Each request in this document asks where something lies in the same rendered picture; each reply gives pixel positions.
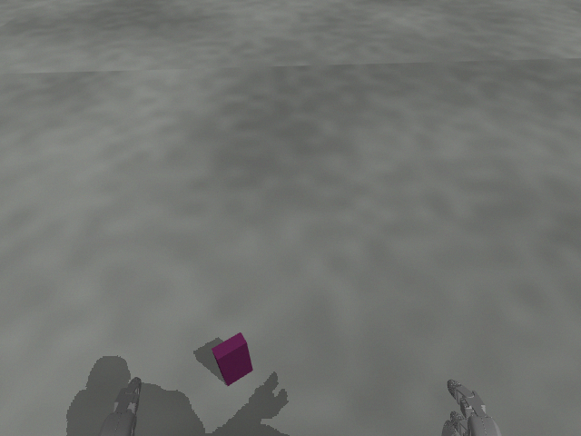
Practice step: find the carton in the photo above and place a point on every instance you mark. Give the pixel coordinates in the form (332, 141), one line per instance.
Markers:
(233, 358)

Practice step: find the left robot hand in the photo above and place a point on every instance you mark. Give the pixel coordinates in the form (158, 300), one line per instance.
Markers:
(122, 421)

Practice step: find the right robot hand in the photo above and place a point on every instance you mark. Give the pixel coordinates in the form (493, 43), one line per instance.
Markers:
(476, 422)

